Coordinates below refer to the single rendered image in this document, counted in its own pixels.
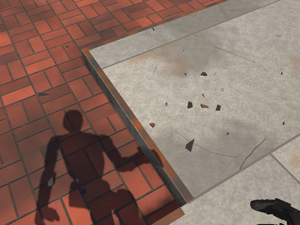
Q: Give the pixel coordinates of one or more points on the right robot hand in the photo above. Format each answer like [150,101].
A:
[277,208]

